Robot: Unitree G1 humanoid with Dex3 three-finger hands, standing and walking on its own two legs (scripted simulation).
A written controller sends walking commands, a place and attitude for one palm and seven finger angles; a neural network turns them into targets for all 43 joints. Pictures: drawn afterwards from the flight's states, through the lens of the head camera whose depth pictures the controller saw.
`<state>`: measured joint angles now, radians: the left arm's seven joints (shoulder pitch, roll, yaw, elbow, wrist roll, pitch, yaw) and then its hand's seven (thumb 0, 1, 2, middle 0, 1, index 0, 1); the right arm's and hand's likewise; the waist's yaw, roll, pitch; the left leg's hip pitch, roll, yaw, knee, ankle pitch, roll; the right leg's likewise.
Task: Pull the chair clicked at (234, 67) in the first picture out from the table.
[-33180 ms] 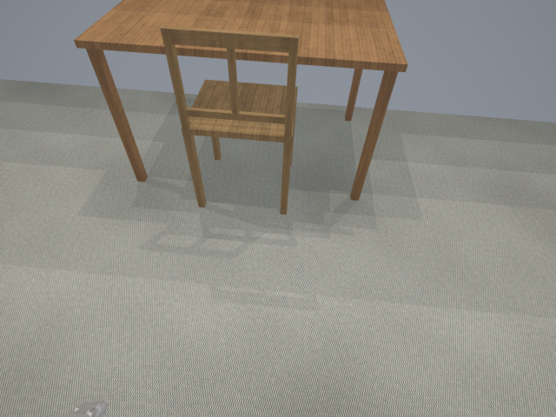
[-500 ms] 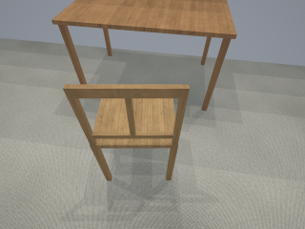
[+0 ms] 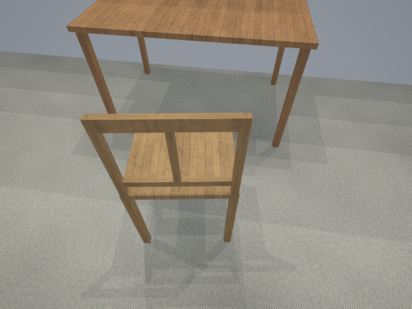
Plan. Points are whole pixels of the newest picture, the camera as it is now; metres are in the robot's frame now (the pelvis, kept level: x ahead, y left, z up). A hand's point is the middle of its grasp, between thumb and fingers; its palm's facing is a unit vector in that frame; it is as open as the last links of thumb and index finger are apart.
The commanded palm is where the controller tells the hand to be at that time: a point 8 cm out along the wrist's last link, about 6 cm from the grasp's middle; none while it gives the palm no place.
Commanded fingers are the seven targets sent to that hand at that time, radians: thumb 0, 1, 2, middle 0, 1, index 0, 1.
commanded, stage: look to check the result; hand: left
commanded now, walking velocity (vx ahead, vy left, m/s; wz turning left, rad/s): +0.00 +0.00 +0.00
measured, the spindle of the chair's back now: (173, 157) +0.54 +0.13 -0.11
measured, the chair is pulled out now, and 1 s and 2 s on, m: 0.58 0.58 0.58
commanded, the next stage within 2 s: stand and wait in 0.32 s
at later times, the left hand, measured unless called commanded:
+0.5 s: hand out of the picture -0.01 +0.16 -0.17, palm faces +0.05 -0.98 -0.18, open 7.3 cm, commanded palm none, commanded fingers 0.00 0.90 0.90 -0.20 -0.30 -0.20 -0.30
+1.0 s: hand out of the picture -0.01 +0.16 -0.17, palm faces +0.06 -0.98 -0.18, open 7.3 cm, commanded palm none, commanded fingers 0.00 0.90 0.90 -0.20 -0.30 -0.20 -0.30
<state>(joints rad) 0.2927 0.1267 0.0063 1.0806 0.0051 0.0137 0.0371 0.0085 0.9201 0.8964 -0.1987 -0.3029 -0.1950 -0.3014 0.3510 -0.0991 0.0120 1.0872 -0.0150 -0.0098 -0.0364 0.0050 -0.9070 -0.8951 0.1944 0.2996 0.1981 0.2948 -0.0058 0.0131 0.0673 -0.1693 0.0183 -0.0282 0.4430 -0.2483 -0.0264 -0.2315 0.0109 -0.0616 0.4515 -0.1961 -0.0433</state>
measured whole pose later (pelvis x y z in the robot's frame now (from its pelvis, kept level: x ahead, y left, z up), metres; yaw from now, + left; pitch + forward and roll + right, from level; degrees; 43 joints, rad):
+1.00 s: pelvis +0.00 -0.01 +0.00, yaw +1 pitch -2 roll +0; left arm 0.30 0.12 0.01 1.08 0.00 0.01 0.04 0.01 0.92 0.90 -0.20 -0.30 -0.20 -0.30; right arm 0.35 -0.10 0.01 1.10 -0.01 -0.01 -0.04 0.00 -0.91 -0.90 0.19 0.30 0.20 0.29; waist 0.00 0.01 0.07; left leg -0.17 0.02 -0.04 0.44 -0.25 -0.03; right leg -0.23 0.01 -0.07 0.45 -0.20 -0.05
